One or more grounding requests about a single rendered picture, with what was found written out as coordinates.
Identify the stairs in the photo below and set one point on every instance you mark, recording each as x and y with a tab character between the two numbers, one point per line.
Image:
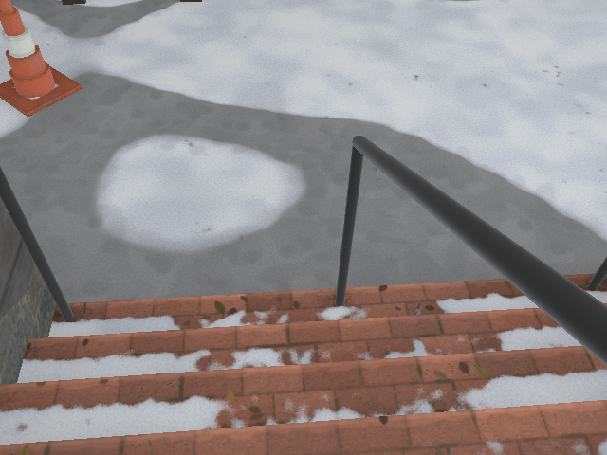
437	368

